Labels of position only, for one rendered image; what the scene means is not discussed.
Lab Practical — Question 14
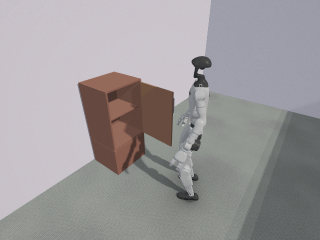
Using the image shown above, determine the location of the robot left hand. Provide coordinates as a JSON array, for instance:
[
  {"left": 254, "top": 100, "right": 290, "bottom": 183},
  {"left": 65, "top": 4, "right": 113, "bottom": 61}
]
[{"left": 169, "top": 149, "right": 187, "bottom": 171}]

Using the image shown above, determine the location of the right robot thigh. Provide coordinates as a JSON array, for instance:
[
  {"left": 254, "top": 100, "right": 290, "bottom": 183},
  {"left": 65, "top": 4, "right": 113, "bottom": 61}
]
[{"left": 179, "top": 122, "right": 190, "bottom": 150}]

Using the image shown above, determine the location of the robot right hand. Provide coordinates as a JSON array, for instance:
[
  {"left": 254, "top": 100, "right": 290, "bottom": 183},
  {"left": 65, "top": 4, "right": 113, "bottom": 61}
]
[{"left": 176, "top": 113, "right": 190, "bottom": 127}]

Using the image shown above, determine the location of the cupboard door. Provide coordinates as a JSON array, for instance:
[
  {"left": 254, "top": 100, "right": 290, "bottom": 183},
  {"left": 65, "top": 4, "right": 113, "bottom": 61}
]
[{"left": 140, "top": 82, "right": 174, "bottom": 147}]

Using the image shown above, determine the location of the robot thigh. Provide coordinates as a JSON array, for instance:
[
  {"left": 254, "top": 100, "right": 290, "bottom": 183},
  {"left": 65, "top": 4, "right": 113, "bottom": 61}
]
[
  {"left": 177, "top": 136, "right": 201, "bottom": 174},
  {"left": 179, "top": 122, "right": 190, "bottom": 150}
]

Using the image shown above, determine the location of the robot left forearm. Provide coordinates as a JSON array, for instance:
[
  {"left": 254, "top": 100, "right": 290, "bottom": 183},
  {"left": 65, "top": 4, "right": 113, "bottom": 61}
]
[{"left": 181, "top": 119, "right": 204, "bottom": 153}]

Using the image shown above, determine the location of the robot left upper arm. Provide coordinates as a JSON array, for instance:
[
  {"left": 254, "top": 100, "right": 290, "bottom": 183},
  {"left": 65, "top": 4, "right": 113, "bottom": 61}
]
[{"left": 194, "top": 88, "right": 207, "bottom": 127}]

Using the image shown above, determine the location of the robot right forearm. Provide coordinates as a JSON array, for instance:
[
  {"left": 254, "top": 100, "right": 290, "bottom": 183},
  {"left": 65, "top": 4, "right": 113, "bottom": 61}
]
[{"left": 185, "top": 109, "right": 190, "bottom": 117}]

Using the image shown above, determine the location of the left robot thigh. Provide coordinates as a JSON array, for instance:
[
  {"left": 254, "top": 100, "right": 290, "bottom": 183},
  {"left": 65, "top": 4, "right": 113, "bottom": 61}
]
[{"left": 177, "top": 136, "right": 201, "bottom": 174}]

